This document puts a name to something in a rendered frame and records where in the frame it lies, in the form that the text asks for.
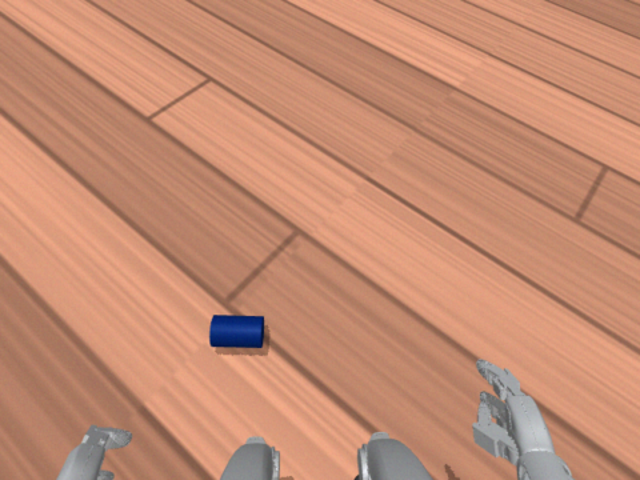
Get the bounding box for can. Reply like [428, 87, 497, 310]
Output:
[210, 315, 264, 348]

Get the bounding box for left robot hand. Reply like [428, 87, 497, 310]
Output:
[56, 425, 132, 480]

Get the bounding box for right robot arm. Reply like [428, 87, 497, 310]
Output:
[517, 451, 575, 480]

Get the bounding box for right robot hand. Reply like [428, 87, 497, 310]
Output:
[472, 359, 556, 466]

